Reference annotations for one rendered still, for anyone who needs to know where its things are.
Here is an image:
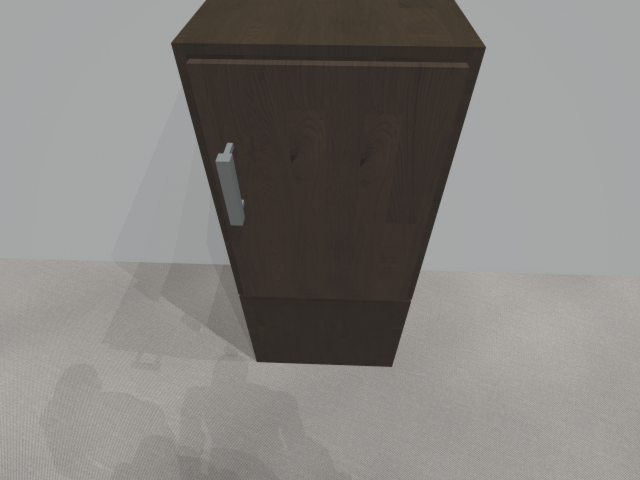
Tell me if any cupboard door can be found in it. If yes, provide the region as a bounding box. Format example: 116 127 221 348
186 59 469 301

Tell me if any handle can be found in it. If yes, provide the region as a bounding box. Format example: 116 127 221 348
215 143 245 226

